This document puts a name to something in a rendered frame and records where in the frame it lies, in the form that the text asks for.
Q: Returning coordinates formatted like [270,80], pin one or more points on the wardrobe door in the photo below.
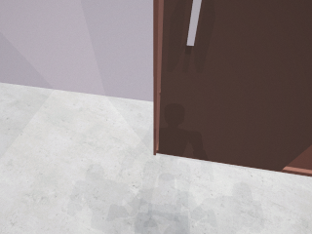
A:
[242,94]
[303,161]

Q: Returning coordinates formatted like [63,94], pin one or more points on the handle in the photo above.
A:
[195,12]

